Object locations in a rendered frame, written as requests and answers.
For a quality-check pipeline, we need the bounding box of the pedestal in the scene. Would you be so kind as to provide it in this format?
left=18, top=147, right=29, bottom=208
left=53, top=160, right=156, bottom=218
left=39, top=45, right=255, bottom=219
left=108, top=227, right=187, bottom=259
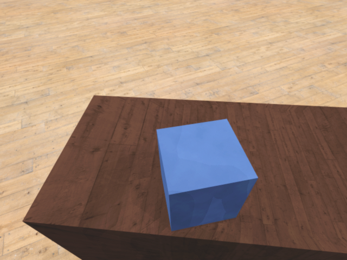
left=22, top=95, right=347, bottom=260

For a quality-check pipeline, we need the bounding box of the carton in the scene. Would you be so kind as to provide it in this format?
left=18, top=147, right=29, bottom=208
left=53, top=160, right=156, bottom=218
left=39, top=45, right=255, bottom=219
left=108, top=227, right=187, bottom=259
left=157, top=119, right=258, bottom=231

